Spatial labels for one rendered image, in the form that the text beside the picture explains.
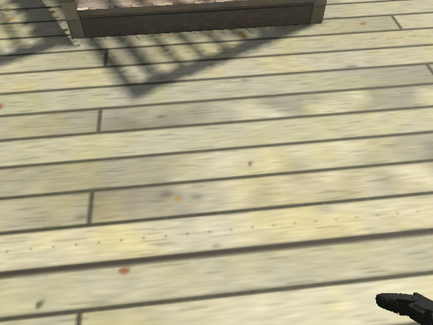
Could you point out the robot right hand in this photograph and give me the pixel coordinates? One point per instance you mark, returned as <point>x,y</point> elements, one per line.
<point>416,306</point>

